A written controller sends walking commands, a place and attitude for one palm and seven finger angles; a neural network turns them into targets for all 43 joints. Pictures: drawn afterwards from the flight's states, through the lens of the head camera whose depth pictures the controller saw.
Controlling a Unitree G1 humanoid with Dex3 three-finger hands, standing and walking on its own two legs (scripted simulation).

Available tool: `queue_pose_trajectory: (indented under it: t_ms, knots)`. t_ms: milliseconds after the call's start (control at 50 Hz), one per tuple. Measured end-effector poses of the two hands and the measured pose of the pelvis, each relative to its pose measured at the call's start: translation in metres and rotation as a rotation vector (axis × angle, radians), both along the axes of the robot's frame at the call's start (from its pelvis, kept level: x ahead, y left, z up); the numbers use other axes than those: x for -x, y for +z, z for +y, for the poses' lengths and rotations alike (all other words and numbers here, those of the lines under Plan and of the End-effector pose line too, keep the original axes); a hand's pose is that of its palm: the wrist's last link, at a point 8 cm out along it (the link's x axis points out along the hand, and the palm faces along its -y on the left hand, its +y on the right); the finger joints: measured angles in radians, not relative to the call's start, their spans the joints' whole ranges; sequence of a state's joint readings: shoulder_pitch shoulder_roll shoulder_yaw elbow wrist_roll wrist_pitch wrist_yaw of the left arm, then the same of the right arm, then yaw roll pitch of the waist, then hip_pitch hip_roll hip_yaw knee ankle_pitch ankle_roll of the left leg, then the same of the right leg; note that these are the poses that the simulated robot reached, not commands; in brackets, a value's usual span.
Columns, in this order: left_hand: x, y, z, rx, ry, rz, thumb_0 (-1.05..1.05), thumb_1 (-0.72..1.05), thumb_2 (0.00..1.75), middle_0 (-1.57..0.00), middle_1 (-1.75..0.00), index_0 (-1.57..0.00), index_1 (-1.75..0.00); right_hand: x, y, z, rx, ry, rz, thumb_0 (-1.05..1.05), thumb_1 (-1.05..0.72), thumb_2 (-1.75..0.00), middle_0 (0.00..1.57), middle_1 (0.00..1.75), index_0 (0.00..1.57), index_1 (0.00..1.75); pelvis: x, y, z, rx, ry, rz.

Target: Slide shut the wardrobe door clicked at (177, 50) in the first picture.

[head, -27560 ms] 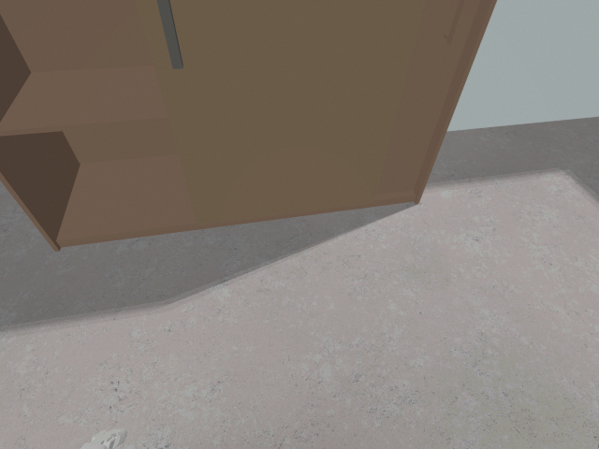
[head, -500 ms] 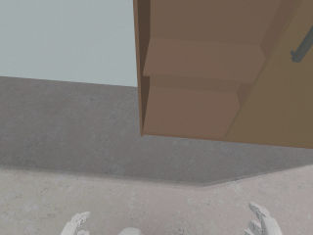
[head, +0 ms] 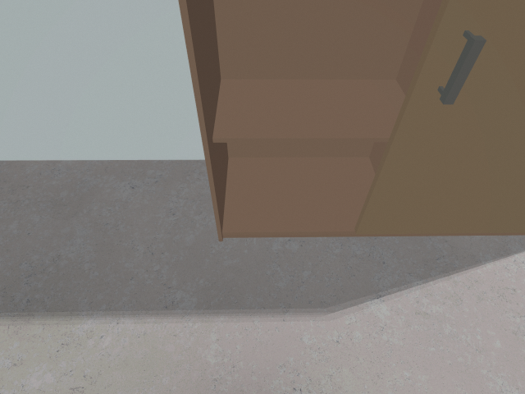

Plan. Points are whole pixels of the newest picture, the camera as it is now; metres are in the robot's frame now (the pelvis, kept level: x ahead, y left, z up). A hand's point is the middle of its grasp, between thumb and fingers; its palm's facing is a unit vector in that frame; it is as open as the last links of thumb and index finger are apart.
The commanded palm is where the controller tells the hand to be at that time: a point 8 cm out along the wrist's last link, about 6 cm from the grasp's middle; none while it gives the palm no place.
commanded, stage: let the arm hang, fingers relaxed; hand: right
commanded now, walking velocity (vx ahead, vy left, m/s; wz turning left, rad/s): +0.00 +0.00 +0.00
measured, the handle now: (457, 68) +0.89 -0.46 +0.08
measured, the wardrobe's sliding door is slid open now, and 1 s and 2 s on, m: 0.61 0.61 0.61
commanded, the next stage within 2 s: look to check the result in 0.40 s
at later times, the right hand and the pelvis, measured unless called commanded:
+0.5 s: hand out of the picture +0.00 -0.17 -0.18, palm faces +0.02 +0.99 -0.17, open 7.3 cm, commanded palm none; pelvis +0.00 +0.00 +0.00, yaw +1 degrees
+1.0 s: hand out of the picture +0.02 -0.18 -0.17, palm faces +0.01 +0.98 -0.20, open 7.3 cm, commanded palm none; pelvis +0.00 +0.00 +0.00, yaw +1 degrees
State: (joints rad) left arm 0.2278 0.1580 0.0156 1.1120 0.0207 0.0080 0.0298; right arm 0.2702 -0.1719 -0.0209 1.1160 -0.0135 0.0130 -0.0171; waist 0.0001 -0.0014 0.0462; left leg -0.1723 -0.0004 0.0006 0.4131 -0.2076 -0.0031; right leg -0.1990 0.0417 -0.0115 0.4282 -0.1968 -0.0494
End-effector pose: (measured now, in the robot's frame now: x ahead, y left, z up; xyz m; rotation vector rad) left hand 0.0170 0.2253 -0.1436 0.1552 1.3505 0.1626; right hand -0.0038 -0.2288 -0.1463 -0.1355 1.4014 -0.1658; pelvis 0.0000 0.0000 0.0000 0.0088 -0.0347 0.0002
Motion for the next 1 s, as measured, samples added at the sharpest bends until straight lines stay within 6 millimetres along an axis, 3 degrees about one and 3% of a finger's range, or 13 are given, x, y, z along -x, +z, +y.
queue_pose_trajectory:
  t_ms: [480,700,1000]
  knots:
    - [0.038,-0.002,-0.016,0.030,0.053,0.076,0.00,0.91,0.90,-0.20,-0.30,-0.20,-0.30,-0.001,-0.003,0.010,-0.029,0.017,0.009,0.00,-0.91,-0.90,0.20,0.30,0.20,0.30,-0.001,0.001,-0.004,0.006,0.011,0.003]
    - [0.032,-0.002,-0.012,0.026,0.048,0.061,0.00,0.91,0.90,-0.20,-0.30,-0.20,-0.30,-0.004,-0.001,0.006,-0.014,0.018,-0.001,0.00,-0.91,-0.90,0.20,0.30,0.20,0.30,-0.001,0.001,-0.003,0.007,0.010,0.001]
    - [0.010,0.004,0.011,-0.020,0.026,0.010,0.00,0.91,0.90,-0.20,-0.30,-0.20,-0.30,-0.016,0.003,-0.004,0.011,0.031,-0.030,0.00,-0.91,-0.90,0.20,0.30,0.20,0.30,-0.002,0.002,0.000,0.007,0.010,-0.001]
